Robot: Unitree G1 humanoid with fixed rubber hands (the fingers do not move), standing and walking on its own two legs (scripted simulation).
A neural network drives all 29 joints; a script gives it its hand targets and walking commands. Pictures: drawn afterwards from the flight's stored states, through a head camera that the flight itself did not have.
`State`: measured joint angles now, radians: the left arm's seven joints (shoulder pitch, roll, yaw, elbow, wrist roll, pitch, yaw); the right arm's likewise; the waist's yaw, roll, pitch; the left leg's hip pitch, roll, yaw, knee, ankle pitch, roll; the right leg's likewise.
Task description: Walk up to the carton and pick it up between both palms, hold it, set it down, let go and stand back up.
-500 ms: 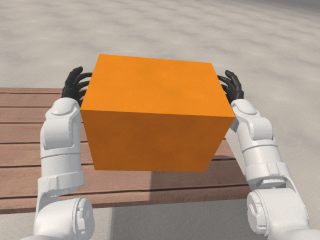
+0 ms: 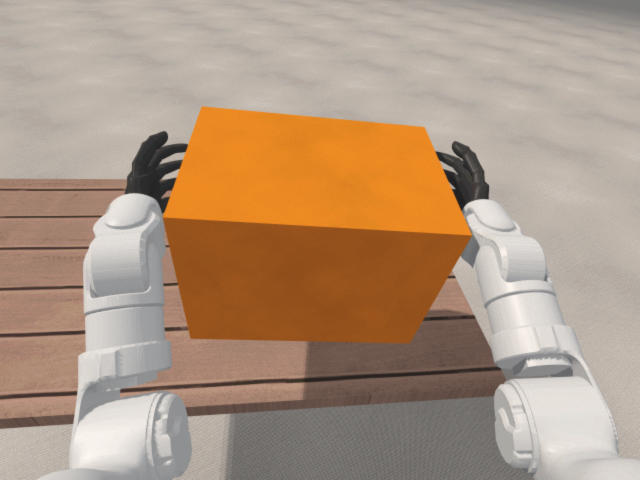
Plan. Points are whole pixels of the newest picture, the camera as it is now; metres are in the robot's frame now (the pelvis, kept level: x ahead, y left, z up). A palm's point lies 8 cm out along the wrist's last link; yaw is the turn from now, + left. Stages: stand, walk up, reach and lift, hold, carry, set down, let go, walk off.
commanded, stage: hold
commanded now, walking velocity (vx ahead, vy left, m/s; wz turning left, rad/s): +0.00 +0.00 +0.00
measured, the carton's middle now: (310, 230) +0.37 +0.01 +0.16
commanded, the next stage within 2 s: none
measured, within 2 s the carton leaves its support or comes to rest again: neither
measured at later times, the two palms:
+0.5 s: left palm (143, 204) +0.35 +0.20 +0.21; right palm (464, 201) +0.36 -0.18 +0.21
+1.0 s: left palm (149, 203) +0.35 +0.19 +0.21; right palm (470, 202) +0.36 -0.19 +0.21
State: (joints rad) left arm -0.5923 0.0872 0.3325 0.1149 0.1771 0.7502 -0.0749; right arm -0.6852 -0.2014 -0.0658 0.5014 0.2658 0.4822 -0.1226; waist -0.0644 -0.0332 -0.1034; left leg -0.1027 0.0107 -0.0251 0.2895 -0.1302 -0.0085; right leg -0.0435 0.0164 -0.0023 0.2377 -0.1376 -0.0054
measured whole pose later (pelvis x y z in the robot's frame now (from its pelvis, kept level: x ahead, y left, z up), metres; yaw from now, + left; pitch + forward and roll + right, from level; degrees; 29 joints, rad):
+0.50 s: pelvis +0.00 +0.00 +0.00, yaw +0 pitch -3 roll -1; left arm -0.58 0.10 0.33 0.10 0.17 0.74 -0.08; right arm -0.68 -0.20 -0.05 0.48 0.27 0.49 -0.14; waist -0.07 -0.05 -0.10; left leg -0.11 0.01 -0.03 0.30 -0.14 -0.01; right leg -0.04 0.02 0.00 0.23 -0.14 -0.01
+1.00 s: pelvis +0.00 +0.00 +0.00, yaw +0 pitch -3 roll -1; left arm -0.57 0.09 0.33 0.09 0.17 0.76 -0.08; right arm -0.68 -0.21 -0.05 0.47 0.27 0.51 -0.14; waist -0.07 -0.04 -0.10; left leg -0.10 0.02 -0.02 0.30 -0.14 -0.01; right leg -0.03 0.02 0.00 0.24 -0.14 -0.01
